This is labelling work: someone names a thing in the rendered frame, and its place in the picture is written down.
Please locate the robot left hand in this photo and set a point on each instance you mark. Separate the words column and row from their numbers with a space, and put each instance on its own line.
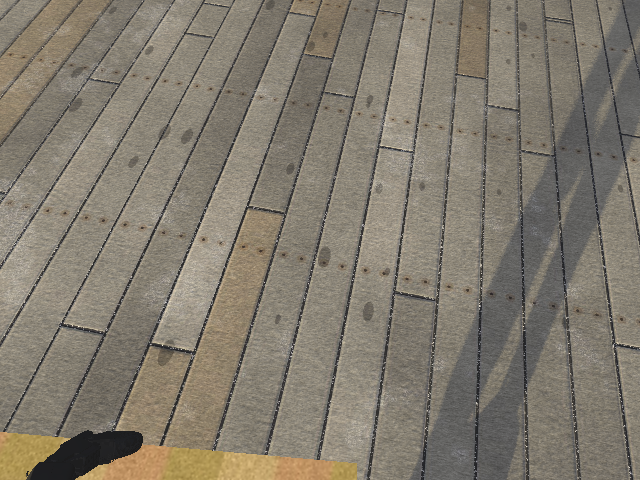
column 84, row 452

